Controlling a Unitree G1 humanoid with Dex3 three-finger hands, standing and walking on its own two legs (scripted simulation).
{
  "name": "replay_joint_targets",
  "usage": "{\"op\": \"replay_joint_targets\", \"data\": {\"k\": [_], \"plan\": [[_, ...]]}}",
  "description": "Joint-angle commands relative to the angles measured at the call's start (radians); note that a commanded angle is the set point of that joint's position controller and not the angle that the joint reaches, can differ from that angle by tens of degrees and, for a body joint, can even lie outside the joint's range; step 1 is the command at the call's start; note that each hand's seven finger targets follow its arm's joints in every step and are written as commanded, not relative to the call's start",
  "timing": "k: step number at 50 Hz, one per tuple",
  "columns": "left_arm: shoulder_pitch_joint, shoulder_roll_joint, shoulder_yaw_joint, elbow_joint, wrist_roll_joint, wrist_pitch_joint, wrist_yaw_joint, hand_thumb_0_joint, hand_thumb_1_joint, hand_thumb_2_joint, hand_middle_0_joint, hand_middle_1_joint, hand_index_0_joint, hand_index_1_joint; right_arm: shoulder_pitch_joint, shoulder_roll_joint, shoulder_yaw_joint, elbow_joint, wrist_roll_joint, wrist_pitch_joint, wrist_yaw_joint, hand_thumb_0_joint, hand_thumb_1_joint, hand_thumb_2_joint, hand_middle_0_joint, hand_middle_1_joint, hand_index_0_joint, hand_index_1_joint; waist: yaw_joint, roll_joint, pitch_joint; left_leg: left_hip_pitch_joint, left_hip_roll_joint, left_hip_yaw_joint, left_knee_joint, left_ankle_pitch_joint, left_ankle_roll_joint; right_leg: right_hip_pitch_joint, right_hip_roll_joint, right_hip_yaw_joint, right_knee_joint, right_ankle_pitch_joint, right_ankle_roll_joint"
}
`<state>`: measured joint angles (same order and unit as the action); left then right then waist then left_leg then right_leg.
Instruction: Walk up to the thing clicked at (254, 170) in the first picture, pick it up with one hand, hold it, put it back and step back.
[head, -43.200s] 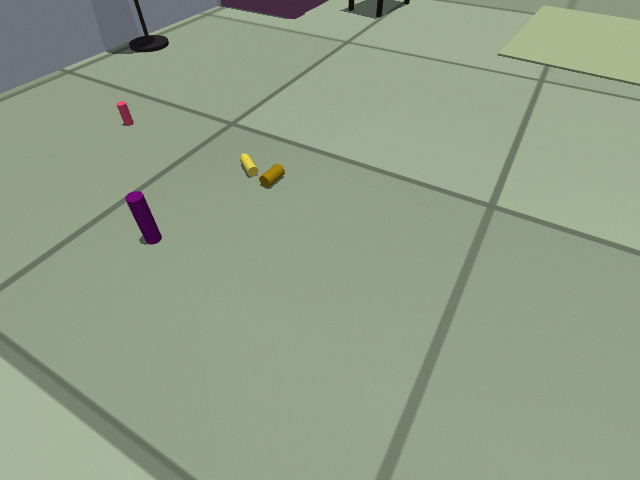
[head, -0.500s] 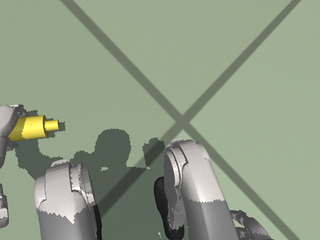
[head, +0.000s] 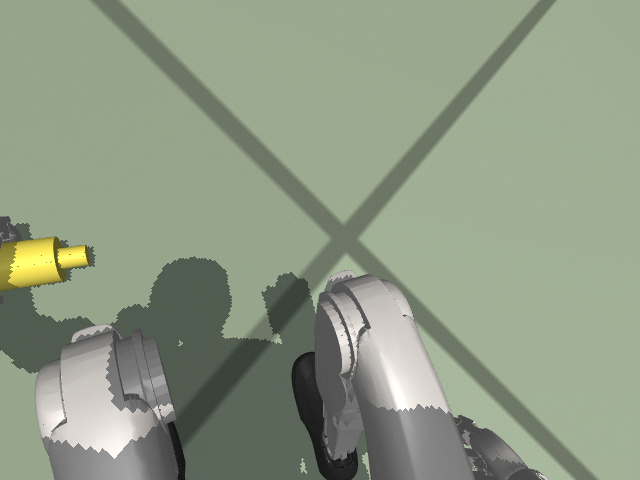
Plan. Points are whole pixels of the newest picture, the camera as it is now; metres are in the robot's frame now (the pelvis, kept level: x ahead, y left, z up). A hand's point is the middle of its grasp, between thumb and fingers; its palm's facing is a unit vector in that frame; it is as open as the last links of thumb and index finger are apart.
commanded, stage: rest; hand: left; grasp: from above
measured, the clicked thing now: (12, 265) +0.41 +0.30 -0.25
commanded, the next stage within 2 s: open in 0.44 s
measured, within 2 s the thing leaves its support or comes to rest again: rests again in 0.20 s
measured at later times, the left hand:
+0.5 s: hand out of the picture +0.39 +0.33 -0.24, palm faces -0.47 -0.11 -0.88, open 8.8 cm
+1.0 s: hand out of the picture +0.40 +0.33 -0.23, palm faces -0.46 -0.11 -0.88, open 12.5 cm
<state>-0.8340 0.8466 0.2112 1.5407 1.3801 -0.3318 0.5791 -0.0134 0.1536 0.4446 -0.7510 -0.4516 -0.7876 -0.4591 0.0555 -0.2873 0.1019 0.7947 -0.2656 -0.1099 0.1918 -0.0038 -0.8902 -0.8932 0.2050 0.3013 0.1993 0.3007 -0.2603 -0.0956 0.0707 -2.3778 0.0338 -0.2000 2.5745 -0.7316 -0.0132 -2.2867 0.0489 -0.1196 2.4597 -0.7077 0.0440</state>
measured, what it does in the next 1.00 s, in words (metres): stands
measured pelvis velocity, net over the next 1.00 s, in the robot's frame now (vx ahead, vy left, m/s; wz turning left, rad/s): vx -0.01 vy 0.01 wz -0.04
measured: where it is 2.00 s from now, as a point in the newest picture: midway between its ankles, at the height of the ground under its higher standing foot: (254, 469)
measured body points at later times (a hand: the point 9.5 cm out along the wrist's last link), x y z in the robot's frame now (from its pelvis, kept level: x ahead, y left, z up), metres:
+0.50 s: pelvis +0.00 +0.00 +0.00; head +0.25 +0.11 +0.35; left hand +0.42 +0.33 -0.19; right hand +0.07 -0.27 -0.08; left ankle +0.06 +0.13 -0.26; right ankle +0.10 -0.12 -0.26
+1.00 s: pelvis -0.01 +0.01 +0.00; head +0.24 +0.12 +0.36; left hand +0.42 +0.33 -0.18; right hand +0.07 -0.26 -0.07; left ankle +0.06 +0.13 -0.26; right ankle +0.10 -0.12 -0.26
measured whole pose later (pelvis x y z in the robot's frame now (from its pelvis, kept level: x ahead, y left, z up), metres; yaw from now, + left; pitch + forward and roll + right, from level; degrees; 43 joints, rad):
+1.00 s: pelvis -0.01 +0.01 +0.00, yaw -2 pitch +27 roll -13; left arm -0.90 0.94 0.15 1.70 1.34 -0.30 0.65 0.00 -0.24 0.79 -0.33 -0.74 -0.33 -0.75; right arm 0.05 -0.33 0.21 0.75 -0.29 -0.22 0.27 0.00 -0.89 -0.90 0.20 0.30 0.20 0.30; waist -0.31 -0.11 0.10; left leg -2.36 0.03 -0.24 2.59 -0.72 0.00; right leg -2.24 0.06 -0.15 2.43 -0.68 0.06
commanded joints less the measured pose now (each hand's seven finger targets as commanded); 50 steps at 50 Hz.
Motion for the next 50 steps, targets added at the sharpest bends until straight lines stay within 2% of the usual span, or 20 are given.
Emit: {"op": "replay_joint_targets", "data": {"k": [1,5,6,10,11,12,19,22,26,27,32,34,36,38,39,41,42,44,48,50], "plan": [[-0.290,0.327,0.064,-0.173,-0.042,-0.008,0.088,0.000,0.661,0.642,-0.995,-0.536,-1.011,-0.518,0.182,-0.296,-0.078,0.009,-0.003,-0.017,-0.003,0.000,-0.888,-0.893,0.201,0.300,0.200,0.300,0.002,0.450,-0.722,0.554,-0.003,0.108,-0.245,0.276,0.021,0.345,0.035,-0.102,-0.209,0.302,-0.062],[-0.288,0.290,0.011,-0.121,-0.035,0.010,0.095,0.000,0.635,0.650,-0.980,-0.539,-0.992,-0.525,0.164,-0.289,-0.066,0.010,-0.010,-0.031,0.011,0.000,-0.891,-0.895,0.201,0.300,0.200,0.300,-0.013,0.469,-0.685,0.530,0.000,0.105,-0.240,0.244,0.020,0.316,0.039,-0.100,-0.200,0.275,-0.068],[-0.305,0.307,0.018,-0.117,-0.033,0.011,0.095,0.000,0.631,0.653,-0.983,-0.535,-0.994,-0.522,0.176,-0.298,-0.059,0.005,-0.011,-0.036,0.012,0.000,-0.890,-0.895,0.201,0.300,0.200,0.300,-0.030,0.453,-0.687,0.530,-0.001,0.107,-0.228,0.253,0.023,0.332,0.038,-0.104,-0.202,0.294,-0.063],[-0.262,0.307,0.013,-0.093,-0.044,0.025,0.104,0.000,0.609,0.640,-0.967,-0.522,-0.977,-0.511,0.154,-0.304,-0.054,0.009,-0.009,-0.047,0.018,0.000,-0.890,-0.895,0.201,0.300,0.200,0.300,-0.007,0.475,-0.678,0.532,0.002,0.100,-0.243,0.241,0.020,0.322,0.042,-0.106,-0.200,0.276,-0.068],[-0.285,0.302,0.012,-0.073,-0.044,0.027,0.103,0.000,0.613,0.642,-0.961,-0.540,-0.976,-0.523,0.164,-0.318,-0.046,-0.004,-0.013,-0.052,0.021,0.000,-0.889,-0.894,0.201,0.300,0.200,0.300,-0.033,0.449,-0.658,0.522,-0.003,0.101,-0.235,0.239,0.022,0.315,0.037,-0.120,-0.197,0.277,-0.063],[-0.307,0.333,0.024,-0.124,-0.038,0.021,0.103,0.000,0.615,0.626,-0.958,-0.540,-0.976,-0.521,0.175,-0.309,-0.047,0.002,-0.009,-0.053,0.026,0.000,-0.890,-0.895,0.201,0.300,0.200,0.300,-0.026,0.483,-0.679,0.539,0.000,0.099,-0.242,0.256,0.021,0.340,0.039,-0.111,-0.194,0.297,-0.062],[-0.271,0.316,0.017,-0.054,-0.045,0.012,0.115,0.000,0.566,0.641,-0.936,-0.525,-0.944,-0.515,0.164,-0.318,-0.031,0.000,-0.017,-0.065,0.035,0.000,-0.891,-0.896,0.201,0.300,0.200,0.300,-0.031,0.446,-0.671,0.524,0.002,0.089,-0.236,0.271,0.023,0.365,0.045,-0.121,-0.203,0.314,-0.059],[-0.309,0.323,-0.006,-0.022,-0.033,0.010,0.113,0.000,0.585,0.640,-0.948,-0.536,-0.958,-0.524,0.167,-0.322,-0.017,-0.007,-0.024,-0.077,0.043,0.000,-0.893,-0.897,0.201,0.300,0.200,0.300,-0.056,0.442,-0.633,0.516,0.001,0.088,-0.232,0.239,0.023,0.339,0.043,-0.128,-0.197,0.285,-0.058],[-0.298,0.289,-0.042,0.010,-0.039,0.011,0.121,0.000,0.598,0.642,-0.953,-0.537,-0.964,-0.524,0.167,-0.329,-0.002,-0.001,-0.029,-0.091,0.049,0.000,-0.892,-0.896,0.201,0.300,0.200,0.300,-0.067,0.433,-0.614,0.518,0.001,0.082,-0.230,0.236,0.023,0.347,0.046,-0.135,-0.207,0.282,-0.054],[-0.293,0.301,-0.043,0.022,-0.043,0.009,0.128,0.000,0.588,0.627,-0.951,-0.526,-0.962,-0.514,0.151,-0.328,0.001,0.002,-0.028,-0.092,0.048,0.000,-0.893,-0.897,0.201,0.300,0.200,0.300,-0.054,0.436,-0.605,0.492,0.001,0.079,-0.240,0.214,0.024,0.342,0.050,-0.130,-0.216,0.259,-0.061],[-0.305,0.318,-0.039,-0.007,-0.042,0.009,0.135,0.000,0.188,0.594,-0.565,-0.579,-0.582,-0.562,0.149,-0.335,0.002,-0.013,-0.029,-0.104,0.055,0.000,-0.885,-0.894,0.201,0.301,0.201,0.301,-0.055,0.435,-0.618,0.504,0.005,0.076,-0.238,0.227,0.023,0.355,0.051,-0.133,-0.212,0.276,-0.061],[-0.300,0.290,-0.066,0.026,-0.036,0.015,0.133,0.000,0.028,0.605,-0.472,-0.606,-0.489,-0.588,0.159,-0.337,0.009,-0.007,-0.027,-0.109,0.059,0.000,-0.885,-0.893,0.201,0.301,0.201,0.301,-0.069,0.434,-0.603,0.519,0.003,0.073,-0.245,0.218,0.021,0.344,0.047,-0.138,-0.213,0.267,-0.059],[-0.307,0.300,-0.057,0.013,-0.045,0.016,0.137,0.000,-0.105,0.667,-0.432,-0.625,-0.436,-0.621,0.156,-0.341,0.006,-0.006,-0.028,-0.115,0.063,0.000,-0.888,-0.895,0.201,0.301,0.201,0.301,-0.070,0.444,-0.604,0.520,0.006,0.071,-0.247,0.223,0.020,0.351,0.051,-0.136,-0.218,0.272,-0.060],[-0.295,0.269,-0.088,0.054,-0.046,0.028,0.130,0.000,-0.173,0.715,-0.372,-0.682,-0.377,-0.677,0.155,-0.338,0.011,-0.002,-0.025,-0.122,0.069,0.000,-0.888,-0.895,0.201,0.301,0.201,0.301,-0.072,0.435,-0.586,0.506,0.006,0.074,-0.239,0.223,0.022,0.345,0.053,-0.132,-0.220,0.277,-0.059],[-0.311,0.332,-0.034,0.018,-0.054,0.024,0.138,0.000,-0.201,0.748,-0.354,-0.692,-0.354,-0.691,0.156,-0.353,0.009,-0.022,-0.027,-0.123,0.068,0.000,-0.885,-0.894,0.201,0.301,0.201,0.301,-0.069,0.420,-0.602,0.502,0.006,0.070,-0.239,0.244,0.025,0.364,0.050,-0.140,-0.226,0.299,-0.056],[-0.263,0.301,-0.054,0.062,-0.051,0.036,0.131,0.000,-0.262,0.797,-0.310,-0.726,-0.306,-0.730,0.152,-0.342,0.013,-0.015,-0.021,-0.120,0.069,0.000,-0.886,-0.895,0.202,0.301,0.201,0.301,-0.054,0.444,-0.591,0.509,0.005,0.070,-0.260,0.245,0.021,0.352,0.050,-0.139,-0.221,0.291,-0.061],[-0.250,0.314,-0.034,0.052,-0.057,0.035,0.133,0.000,-0.287,0.825,-0.291,-0.746,-0.285,-0.753,0.150,-0.347,0.009,-0.019,-0.024,-0.118,0.067,0.000,-0.886,-0.895,0.202,0.301,0.201,0.301,-0.048,0.438,-0.607,0.512,0.006,0.068,-0.262,0.256,0.021,0.363,0.053,-0.144,-0.226,0.299,-0.059],[-0.264,0.331,-0.035,0.089,-0.043,0.041,0.116,0.000,-0.323,0.856,-0.251,-0.798,-0.247,-0.801,0.159,-0.354,0.011,-0.033,-0.024,-0.117,0.071,0.000,-0.886,-0.895,0.202,0.301,0.201,0.301,-0.065,0.436,-0.571,0.505,0.006,0.061,-0.257,0.240,0.019,0.335,0.046,-0.147,-0.201,0.290,-0.060],[-0.274,0.304,-0.052,0.062,-0.062,0.030,0.099,0.000,-0.410,0.910,-0.177,-0.859,-0.172,-0.863,0.130,-0.348,0.016,-0.056,-0.018,-0.117,0.068,0.000,-0.887,-0.896,0.201,0.301,0.201,0.301,-0.058,0.439,-0.557,0.479,0.004,0.058,-0.279,0.183,0.021,0.335,0.049,-0.144,-0.229,0.238,-0.064],[-0.269,0.335,-0.040,0.062,-0.055,0.023,0.092,0.000,-0.454,0.947,-0.146,-0.880,-0.137,-0.888,0.145,-0.358,0.012,-0.051,-0.017,-0.116,0.066,0.000,-0.885,-0.895,0.201,0.301,0.201,0.301,-0.066,0.425,-0.561,0.484,0.006,0.061,-0.269,0.185,0.024,0.345,0.050,-0.140,-0.230,0.244,-0.062]]}}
